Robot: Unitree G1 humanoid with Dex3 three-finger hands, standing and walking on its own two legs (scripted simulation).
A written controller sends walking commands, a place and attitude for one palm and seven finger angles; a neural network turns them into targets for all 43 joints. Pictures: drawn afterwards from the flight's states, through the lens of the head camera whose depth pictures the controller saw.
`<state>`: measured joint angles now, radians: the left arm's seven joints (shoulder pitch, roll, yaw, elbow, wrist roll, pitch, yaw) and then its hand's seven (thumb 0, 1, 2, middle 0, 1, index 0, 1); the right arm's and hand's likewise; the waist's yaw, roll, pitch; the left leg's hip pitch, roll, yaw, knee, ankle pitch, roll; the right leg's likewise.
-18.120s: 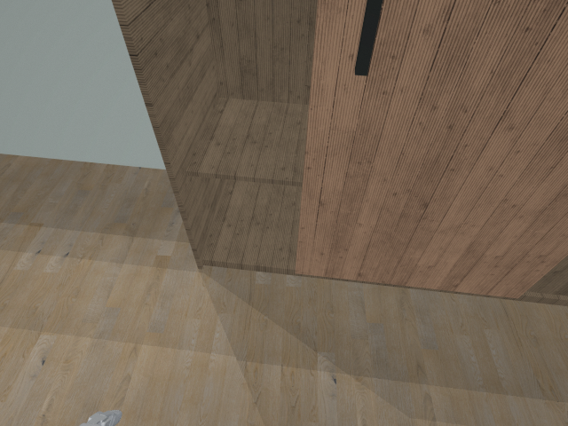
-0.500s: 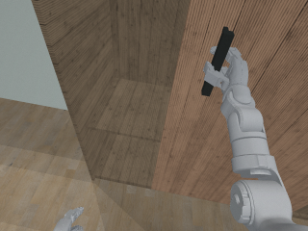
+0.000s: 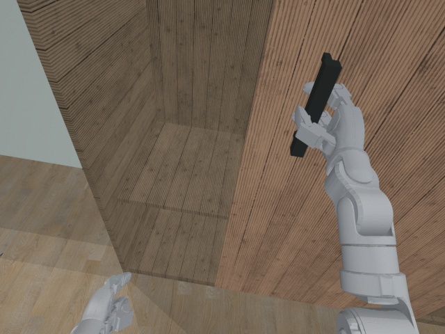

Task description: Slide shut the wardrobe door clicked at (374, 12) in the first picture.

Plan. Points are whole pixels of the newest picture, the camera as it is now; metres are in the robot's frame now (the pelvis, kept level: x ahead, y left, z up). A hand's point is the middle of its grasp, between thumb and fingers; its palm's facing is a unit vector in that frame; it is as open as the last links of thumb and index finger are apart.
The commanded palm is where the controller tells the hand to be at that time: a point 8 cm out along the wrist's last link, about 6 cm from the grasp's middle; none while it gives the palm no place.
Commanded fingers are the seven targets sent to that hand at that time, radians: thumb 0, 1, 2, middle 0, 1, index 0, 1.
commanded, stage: tug the door sideways, standing still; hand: right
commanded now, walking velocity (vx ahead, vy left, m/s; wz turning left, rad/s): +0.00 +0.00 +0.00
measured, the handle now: (310, 107) +0.44 -0.10 +0.23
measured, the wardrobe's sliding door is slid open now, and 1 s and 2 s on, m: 0.38 0.37 0.17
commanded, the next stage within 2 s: step sideways, sliding the door along in 0.20 s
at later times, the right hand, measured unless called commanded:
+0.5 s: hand (297, 128) +0.40 -0.07 +0.21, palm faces +0.09 +0.98 -0.17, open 6.2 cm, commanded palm +0.38 -0.08 +0.23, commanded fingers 0.00 -0.90 -0.90 0.45 1.40 0.45 1.40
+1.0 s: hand (285, 128) +0.40 -0.06 +0.21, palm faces +0.18 +0.98 -0.10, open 6.3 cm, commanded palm +0.39 -0.03 +0.20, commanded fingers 0.00 -0.90 -0.90 0.45 1.40 0.45 1.40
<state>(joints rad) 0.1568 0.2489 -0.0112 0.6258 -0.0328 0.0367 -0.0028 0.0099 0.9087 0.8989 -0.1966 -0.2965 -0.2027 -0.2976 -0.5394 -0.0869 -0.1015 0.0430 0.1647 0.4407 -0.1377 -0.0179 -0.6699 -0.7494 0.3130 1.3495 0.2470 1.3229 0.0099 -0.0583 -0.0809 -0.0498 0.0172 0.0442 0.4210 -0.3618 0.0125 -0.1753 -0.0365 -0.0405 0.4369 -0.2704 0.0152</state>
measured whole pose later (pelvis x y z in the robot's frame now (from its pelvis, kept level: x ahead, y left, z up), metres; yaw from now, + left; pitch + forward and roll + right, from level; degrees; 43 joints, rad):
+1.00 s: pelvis +0.00 +0.11 -0.01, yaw -11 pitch -4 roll +1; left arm 0.08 0.20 0.07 0.62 -0.04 0.03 -0.05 0.01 0.91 0.90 -0.19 -0.30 -0.20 -0.30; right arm -0.82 -0.12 0.06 0.28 0.08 -0.09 -0.11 -0.09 -0.77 -0.83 0.50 1.42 0.11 1.39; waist -0.12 -0.07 0.29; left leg -0.44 0.04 -0.01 0.94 -0.40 0.02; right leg -0.18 -0.12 0.00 0.56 -0.31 0.07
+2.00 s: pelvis +0.03 +0.23 -0.01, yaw -9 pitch -2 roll -1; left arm 0.02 0.17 0.07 0.62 -0.03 0.02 -0.03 0.01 0.91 0.90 -0.20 -0.30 -0.20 -0.30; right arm -0.61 -0.08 0.13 0.05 0.05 -0.05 -0.13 -0.04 -0.73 -0.76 0.40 1.40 0.07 1.22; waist -0.05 -0.04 0.19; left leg -0.36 -0.02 0.02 0.73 -0.35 0.03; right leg -0.22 -0.15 -0.07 0.54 -0.27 0.11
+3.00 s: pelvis +0.04 +0.42 -0.01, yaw -8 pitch -1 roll -2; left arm 0.07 0.20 0.06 0.64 -0.05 0.03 -0.01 0.01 0.91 0.90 -0.20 -0.30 -0.20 -0.30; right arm -0.61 -0.15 0.05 0.17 0.09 -0.06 -0.16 -0.04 -0.75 -0.84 0.46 1.40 0.12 1.33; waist -0.09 0.00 0.15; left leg -0.25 -0.11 0.07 0.52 -0.24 0.12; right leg -0.19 -0.06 -0.10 0.49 -0.18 0.01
